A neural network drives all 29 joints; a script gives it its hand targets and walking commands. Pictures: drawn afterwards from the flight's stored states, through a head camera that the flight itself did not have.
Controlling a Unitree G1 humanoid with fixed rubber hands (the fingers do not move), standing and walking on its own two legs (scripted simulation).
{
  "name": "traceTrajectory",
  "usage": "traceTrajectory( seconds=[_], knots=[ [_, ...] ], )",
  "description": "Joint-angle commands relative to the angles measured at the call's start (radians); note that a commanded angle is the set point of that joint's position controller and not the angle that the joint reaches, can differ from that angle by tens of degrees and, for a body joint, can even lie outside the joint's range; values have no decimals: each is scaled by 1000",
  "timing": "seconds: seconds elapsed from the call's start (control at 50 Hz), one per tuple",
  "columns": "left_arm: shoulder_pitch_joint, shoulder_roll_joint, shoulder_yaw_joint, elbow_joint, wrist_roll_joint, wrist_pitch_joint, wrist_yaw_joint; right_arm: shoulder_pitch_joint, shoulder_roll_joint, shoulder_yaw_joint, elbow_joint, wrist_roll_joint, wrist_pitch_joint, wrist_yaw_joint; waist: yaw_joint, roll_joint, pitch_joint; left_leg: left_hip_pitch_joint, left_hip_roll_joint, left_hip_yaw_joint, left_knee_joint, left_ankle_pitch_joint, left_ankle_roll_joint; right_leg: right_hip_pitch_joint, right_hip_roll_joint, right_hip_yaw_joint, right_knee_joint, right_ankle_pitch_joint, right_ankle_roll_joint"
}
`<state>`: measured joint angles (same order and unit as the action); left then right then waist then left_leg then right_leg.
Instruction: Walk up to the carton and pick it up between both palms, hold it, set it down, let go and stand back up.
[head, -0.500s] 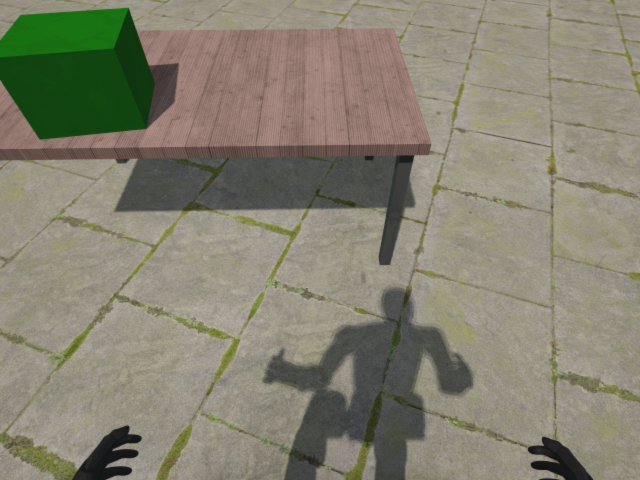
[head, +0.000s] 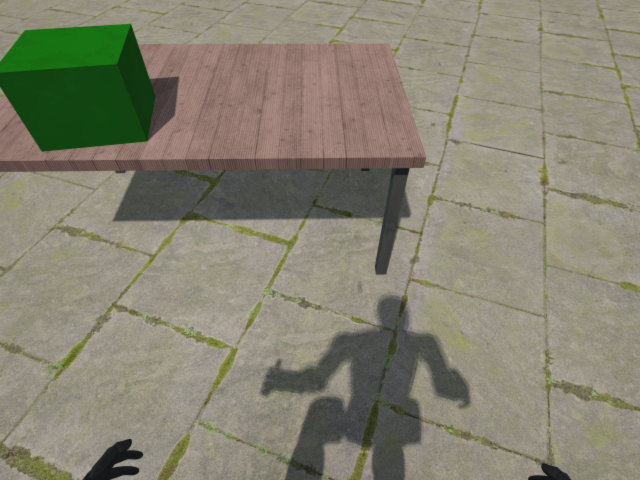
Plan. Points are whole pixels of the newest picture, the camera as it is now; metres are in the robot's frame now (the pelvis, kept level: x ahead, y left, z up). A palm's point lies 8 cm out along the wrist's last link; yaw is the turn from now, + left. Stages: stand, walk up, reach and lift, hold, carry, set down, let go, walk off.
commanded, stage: stand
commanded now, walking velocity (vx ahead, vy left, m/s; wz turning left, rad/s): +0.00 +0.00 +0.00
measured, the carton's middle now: (87, 86) +1.10 +0.68 -0.07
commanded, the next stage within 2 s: walk up in 1.26 s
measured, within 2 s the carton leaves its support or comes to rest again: neither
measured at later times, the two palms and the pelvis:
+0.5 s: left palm out of the picture +0.11 +0.32 -0.09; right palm out of the picture +0.10 -0.29 -0.09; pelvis +0.01 +0.01 +0.02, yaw +0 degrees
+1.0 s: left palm out of the picture +0.10 +0.31 -0.09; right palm out of the picture +0.11 -0.30 -0.09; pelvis +0.01 +0.00 +0.02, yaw +1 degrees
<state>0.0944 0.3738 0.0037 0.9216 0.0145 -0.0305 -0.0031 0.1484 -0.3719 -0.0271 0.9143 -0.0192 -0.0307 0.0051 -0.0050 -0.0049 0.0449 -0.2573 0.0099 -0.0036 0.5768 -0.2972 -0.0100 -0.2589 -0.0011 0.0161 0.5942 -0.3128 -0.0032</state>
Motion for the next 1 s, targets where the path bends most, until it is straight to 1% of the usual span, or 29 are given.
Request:
traceTrajectory(
  seconds=[0.0, 0.08, 0.1, 0.12, 0.16, 0.2, 0.22, 0.26, 0.28, 0.34, 0.38, 0.4, 0.42, 0.44, 0.46, 0.48, 0.56, 0.6, 0.62, 0.64, 0.66, 0.72, 0.74, 0.76, 0.82, 0.86, 0.88, 0.94, 0.98],
  knots=[
    [-57, 174, 29, -22, -6, -15, 6, -43, -183, -35, -20, 4, -21, -8, 17, -17, -76, 44, 88, -105, -135, 140, 69, 52, -96, 101, -160, 169, -52],
    [-83, 182, 28, -2, 6, -10, 6, -59, -180, -39, -12, 0, -11, -10, 2, 16, -30, 64, 93, -96, -163, 126, 64, 23, -94, 101, -200, 160, -51],
    [-69, 179, 28, 18, 9, -10, 3, -57, -157, -30, -4, -1, -14, -12, 12, -14, -42, 79, 95, -94, -177, 126, 63, 34, -101, 98, -214, 172, -60],
    [-68, 201, 38, 15, -4, -10, 9, -18, -165, -34, 11, 5, -15, -4, -13, 40, -68, 101, 93, -100, -201, 162, 54, 64, -92, 97, -204, 159, -53],
    [-50, 178, 29, 27, -16, -12, 2, -59, -193, -36, 33, 2, -10, -11, 20, 78, -73, 108, 103, -96, -195, 188, 57, 67, -92, 93, -213, 180, -54],
    [-78, 196, 36, 37, 3, -14, 6, -69, -159, -22, 25, 4, -7, -11, 1, 3, -70, 123, 115, -105, -212, 191, 58, 89, -92, 73, -214, 199, -39],
    [-66, 192, 33, 33, 3, -9, 2, -86, -190, -33, 37, 11, -9, -13, 21, -14, -66, 110, 126, -121, -218, 202, 59, 89, -96, 78, -222, 217, -36],
    [-83, 184, 36, 47, -1, -6, 9, -83, -169, -30, 44, 8, -12, -11, -6, 45, -85, 151, 124, -106, -215, 231, 51, 99, -109, 84, -239, 243, -41],
    [-80, 176, 26, 60, -5, -4, 8, -58, -175, -25, 51, 8, -8, -12, -7, 6, -76, 150, 113, -101, -228, 222, 47, 98, -101, 79, -240, 210, -39],
    [-49, 182, 23, 80, -9, -2, 14, -92, -196, -32, 63, -2, -11, -9, 9, -1, -27, 122, 115, -119, -261, 169, 50, 82, -104, 79, -264, 147, -36],
    [-70, 190, 30, 79, -6, -3, 13, -74, -191, -28, 74, 2, -6, -11, 8, -3, -23, 119, 113, -108, -254, 179, 52, 99, -110, 97, -289, 178, -37],
    [-64, 183, 27, 77, -5, 3, 13, -78, -179, -23, 74, 2, -9, -8, 8, 32, -22, 117, 109, -106, -257, 175, 43, 91, -120, 82, -271, 181, -37],
    [-55, 192, 29, 77, -7, 0, 9, -75, -177, -17, 86, 12, -14, -5, 14, -13, -39, 121, 121, -115, -272, 170, 48, 116, -114, 92, -272, 175, -35],
    [-71, 201, 32, 79, -3, -1, 9, -88, -158, -20, 78, 10, -16, -7, 0, 9, -58, 140, 117, -115, -276, 193, 53, 134, -114, 84, -272, 192, -30],
    [-48, 178, 21, 85, -12, 0, 8, -84, -185, -26, 84, 3, -16, -3, 20, 39, -80, 148, 120, -116, -260, 207, 46, 132, -118, 88, -275, 220, -31],
    [-58, 187, 30, 93, 1, -5, 11, -90, -179, -27, 85, 4, -14, -4, 1, 20, -89, 174, 115, -107, -265, 223, 48, 126, -113, 88, -273, 218, -33],
    [-51, 190, 28, 99, -12, 3, 10, -81, -193, -19, 104, 10, -9, -11, 26, -10, -54, 137, 119, -102, -260, 271, 45, 152, -119, 80, -264, 267, -36],
    [-47, 200, 25, 104, -7, -2, 7, -69, -182, -13, 98, 9, -9, -10, 12, 47, -88, 165, 109, -85, -266, 285, 40, 153, -118, 81, -266, 249, -32],
    [-39, 177, 23, 104, -9, 2, 8, -102, -202, -16, 96, 10, -12, -11, 19, 32, -81, 148, 114, -88, -261, 260, 39, 161, -123, 84, -280, 276, -26],
    [-50, 201, 30, 111, -5, -1, 10, -89, -193, -21, 98, 7, -12, -10, 19, -34, -68, 144, 113, -106, -266, 235, 43, 151, -120, 79, -281, 245, -29],
    [-86, 202, 27, 105, 0, 4, 12, -97, -185, -14, 101, 8, -3, -10, 1, -16, -65, 161, 115, -102, -279, 253, 47, 142, -117, 70, -281, 248, -26],
    [-60, 196, 29, 117, -4, 3, 14, -80, -184, -18, 96, 12, 1, -11, 0, 11, -75, 171, 112, -99, -258, 283, 36, 149, -118, 77, -286, 278, -21],
    [-49, 199, 30, 115, -4, -1, 12, -62, -183, -13, 110, 16, -2, -15, 10, 0, -60, 158, 110, -106, -271, 264, 40, 141, -121, 74, -281, 249, -33],
    [-68, 170, 16, 114, -7, -2, 13, -71, -188, -11, 117, 4, -6, -12, 18, 38, -37, 164, 109, -99, -270, 238, 36, 127, -123, 83, -294, 242, -28],
    [-79, 198, 28, 120, -1, 0, 19, -88, -182, -15, 102, 15, 2, -6, -5, -21, -58, 172, 123, -121, -281, 238, 43, 123, -118, 70, -293, 230, -24],
    [-76, 193, 27, 130, -3, -2, 15, -106, -183, -19, 98, 8, 1, -11, -1, -16, -71, 190, 118, -102, -272, 263, 41, 129, -121, 82, -302, 237, -32],
    [-66, 179, 23, 116, -6, -2, 10, -100, -210, -21, 104, 5, -1, -12, 20, -3, -59, 157, 119, -103, -270, 233, 39, 145, -127, 80, -303, 226, -31],
    [-75, 182, 22, 127, -6, 2, 11, -102, -205, -22, 105, 4, -3, -12, 10, 22, -38, 145, 112, -104, -280, 214, 43, 145, -133, 83, -306, 247, -31],
    [-63, 196, 26, 127, -9, -4, 10, -83, -182, -14, 103, 14, 5, -15, 4, 22, -95, 185, 122, -111, -272, 304, 47, 173, -131, 78, -289, 298, -30]
  ],
)
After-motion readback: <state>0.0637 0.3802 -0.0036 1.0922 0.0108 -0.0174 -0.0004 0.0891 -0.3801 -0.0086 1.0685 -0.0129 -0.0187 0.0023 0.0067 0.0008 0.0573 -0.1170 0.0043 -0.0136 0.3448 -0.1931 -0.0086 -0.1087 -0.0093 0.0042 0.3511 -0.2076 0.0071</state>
